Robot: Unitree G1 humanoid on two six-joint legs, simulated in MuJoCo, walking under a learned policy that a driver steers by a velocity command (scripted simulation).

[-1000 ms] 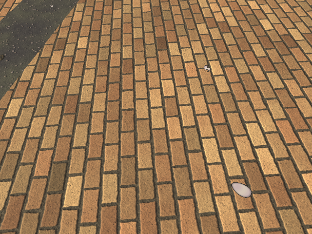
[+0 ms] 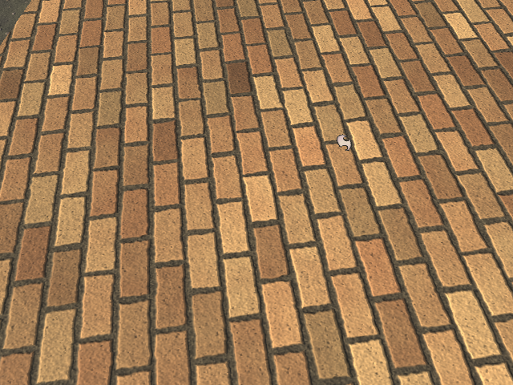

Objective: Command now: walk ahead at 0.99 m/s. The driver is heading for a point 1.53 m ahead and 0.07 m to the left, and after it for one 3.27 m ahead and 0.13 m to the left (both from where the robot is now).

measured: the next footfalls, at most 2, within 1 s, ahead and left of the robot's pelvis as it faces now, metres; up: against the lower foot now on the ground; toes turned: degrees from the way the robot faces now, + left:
left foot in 0.36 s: +0.60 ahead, +0.11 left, +0.00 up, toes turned +1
right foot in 0.82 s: +0.86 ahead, -0.06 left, +0.00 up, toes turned +1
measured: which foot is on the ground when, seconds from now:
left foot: up 0.00-0.34, down 0.36-0.84, up 0.86-1.00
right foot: down 0.00-0.36, up 0.38-0.80, down 0.82-1.00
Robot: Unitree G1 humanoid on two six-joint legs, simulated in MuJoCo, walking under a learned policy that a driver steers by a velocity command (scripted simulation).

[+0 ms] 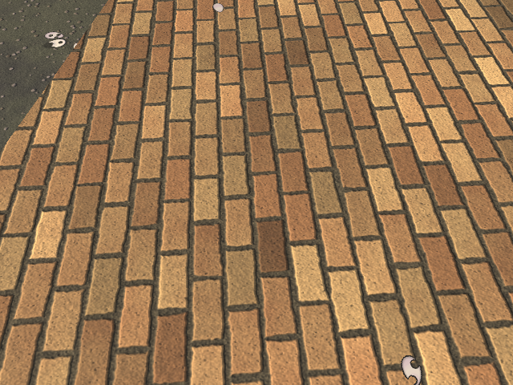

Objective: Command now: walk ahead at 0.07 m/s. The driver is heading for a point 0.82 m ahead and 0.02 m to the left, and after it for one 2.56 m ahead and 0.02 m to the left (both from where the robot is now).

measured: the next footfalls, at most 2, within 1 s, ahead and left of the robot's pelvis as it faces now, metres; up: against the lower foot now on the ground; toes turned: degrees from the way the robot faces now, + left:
left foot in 0.12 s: +0.07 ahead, +0.15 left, +0.00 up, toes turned -1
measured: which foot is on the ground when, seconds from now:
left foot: up 0.00-0.10, down 0.12-1.00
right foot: down 0.00-0.78, up 0.80-1.00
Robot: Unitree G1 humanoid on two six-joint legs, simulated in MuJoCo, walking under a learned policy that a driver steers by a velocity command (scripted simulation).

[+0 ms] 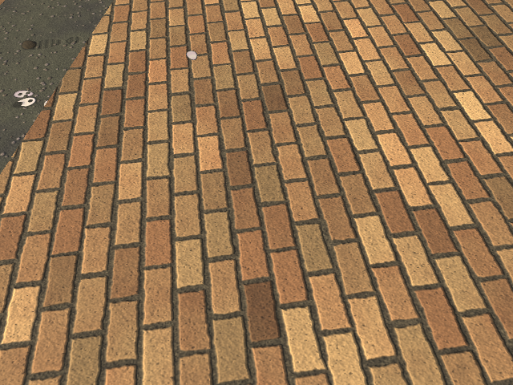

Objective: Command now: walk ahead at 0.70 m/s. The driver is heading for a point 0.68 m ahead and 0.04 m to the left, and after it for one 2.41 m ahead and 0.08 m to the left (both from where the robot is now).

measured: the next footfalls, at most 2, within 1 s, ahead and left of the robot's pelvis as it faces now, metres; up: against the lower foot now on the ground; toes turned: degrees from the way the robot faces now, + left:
right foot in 0.06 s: +0.11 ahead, -0.15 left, +0.00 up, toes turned -4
left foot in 0.56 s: +0.62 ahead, +0.07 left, +0.00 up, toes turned +2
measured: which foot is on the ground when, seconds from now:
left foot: down 0.00-0.06, up 0.08-0.54, down 0.56-0.98, up 1.00-1.00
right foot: up 0.00-0.04, down 0.06-0.58, up 0.60-0.96, down 0.98-1.00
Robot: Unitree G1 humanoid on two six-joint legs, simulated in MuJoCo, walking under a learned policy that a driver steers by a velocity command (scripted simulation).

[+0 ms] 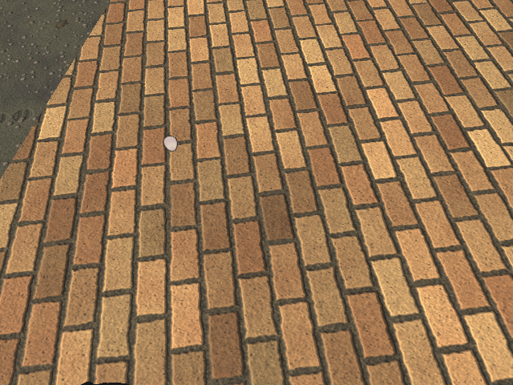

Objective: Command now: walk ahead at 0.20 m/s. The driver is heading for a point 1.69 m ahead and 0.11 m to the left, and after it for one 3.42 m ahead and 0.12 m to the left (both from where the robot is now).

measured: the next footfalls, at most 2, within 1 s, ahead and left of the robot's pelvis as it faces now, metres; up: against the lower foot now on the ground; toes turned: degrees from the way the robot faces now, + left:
left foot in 0.32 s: +0.14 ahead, +0.14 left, +0.00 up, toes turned +0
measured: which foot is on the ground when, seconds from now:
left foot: up 0.00-0.30, down 0.32-1.00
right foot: down 0.00-1.00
